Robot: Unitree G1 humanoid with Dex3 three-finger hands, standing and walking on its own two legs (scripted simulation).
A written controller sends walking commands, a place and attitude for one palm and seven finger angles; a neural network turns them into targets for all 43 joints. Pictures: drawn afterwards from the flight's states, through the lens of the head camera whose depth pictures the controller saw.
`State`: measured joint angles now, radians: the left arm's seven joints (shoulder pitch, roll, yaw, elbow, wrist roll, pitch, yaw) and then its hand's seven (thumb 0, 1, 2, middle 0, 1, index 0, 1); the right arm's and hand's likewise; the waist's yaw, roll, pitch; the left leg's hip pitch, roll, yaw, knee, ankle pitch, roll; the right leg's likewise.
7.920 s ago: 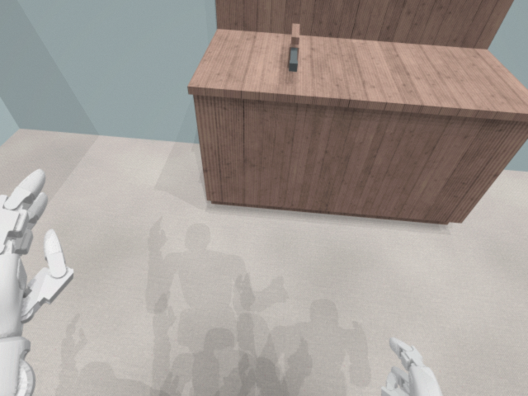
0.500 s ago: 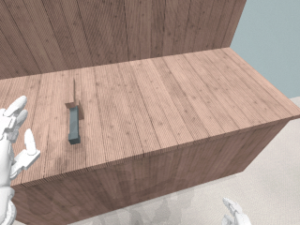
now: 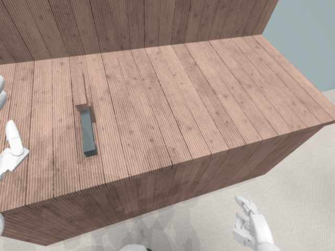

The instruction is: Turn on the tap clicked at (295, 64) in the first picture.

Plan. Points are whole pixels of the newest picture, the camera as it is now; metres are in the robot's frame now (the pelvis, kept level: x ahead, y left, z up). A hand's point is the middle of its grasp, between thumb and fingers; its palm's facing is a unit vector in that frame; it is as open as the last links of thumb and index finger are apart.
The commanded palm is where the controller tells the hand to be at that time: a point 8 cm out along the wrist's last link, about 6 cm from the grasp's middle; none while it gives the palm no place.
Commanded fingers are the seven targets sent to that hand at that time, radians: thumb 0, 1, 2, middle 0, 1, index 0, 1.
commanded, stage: shuffle to correct the standing spot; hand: left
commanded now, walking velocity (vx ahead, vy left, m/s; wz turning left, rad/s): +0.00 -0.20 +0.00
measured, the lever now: (90, 149) +0.32 +0.24 +0.00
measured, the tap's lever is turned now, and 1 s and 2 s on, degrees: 0 0 0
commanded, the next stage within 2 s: none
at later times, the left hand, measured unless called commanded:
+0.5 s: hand (73, 170) +0.21 +0.19 +0.16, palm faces +0.41 -0.85 -0.34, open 7.4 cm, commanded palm +0.15 +0.22 +0.18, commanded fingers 0.00 0.90 0.90 -0.20 -0.30 -0.20 -0.30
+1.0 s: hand (104, 165) +0.22 +0.15 +0.16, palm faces +0.33 -0.86 -0.39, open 7.4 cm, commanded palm +0.17 +0.19 +0.18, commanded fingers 0.00 0.90 0.90 -0.20 -0.30 -0.20 -0.30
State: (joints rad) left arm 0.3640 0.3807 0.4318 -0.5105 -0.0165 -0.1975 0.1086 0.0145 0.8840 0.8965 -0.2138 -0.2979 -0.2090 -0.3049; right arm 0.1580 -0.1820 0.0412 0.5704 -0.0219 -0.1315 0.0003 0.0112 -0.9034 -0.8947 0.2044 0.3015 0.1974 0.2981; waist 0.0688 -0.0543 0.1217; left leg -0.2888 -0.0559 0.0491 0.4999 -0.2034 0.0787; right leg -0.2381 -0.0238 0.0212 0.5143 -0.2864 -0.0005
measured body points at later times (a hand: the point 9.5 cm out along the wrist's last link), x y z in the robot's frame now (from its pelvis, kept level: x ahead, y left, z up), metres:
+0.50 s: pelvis +0.00 -0.06 +0.00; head +0.00 -0.05 +0.45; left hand +0.18 +0.23 +0.17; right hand +0.16 -0.29 -0.08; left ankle +0.04 +0.06 -0.74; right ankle +0.01 -0.13 -0.74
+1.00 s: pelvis +0.01 -0.10 +0.00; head +0.04 -0.09 +0.45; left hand +0.20 +0.19 +0.18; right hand +0.19 -0.32 -0.08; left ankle +0.04 +0.06 -0.74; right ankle +0.01 -0.14 -0.74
